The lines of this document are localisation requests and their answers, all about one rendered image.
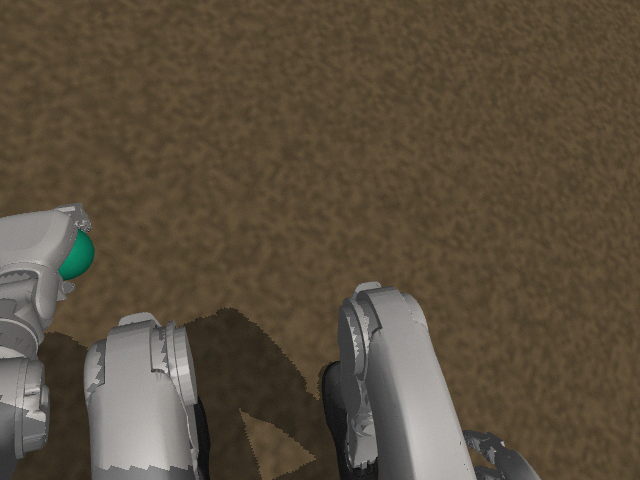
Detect ball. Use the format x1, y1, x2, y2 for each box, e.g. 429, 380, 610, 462
58, 229, 94, 281

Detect left robot hand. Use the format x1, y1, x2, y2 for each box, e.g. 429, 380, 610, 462
0, 202, 92, 301

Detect left robot arm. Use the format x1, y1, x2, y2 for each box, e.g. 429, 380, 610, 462
0, 263, 59, 480

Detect right robot hand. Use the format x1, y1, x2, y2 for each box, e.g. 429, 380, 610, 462
462, 430, 541, 480

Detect right robot foot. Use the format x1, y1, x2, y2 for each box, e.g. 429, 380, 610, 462
322, 361, 378, 480

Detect left robot foot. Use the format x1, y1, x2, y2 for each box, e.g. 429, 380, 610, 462
193, 395, 211, 480

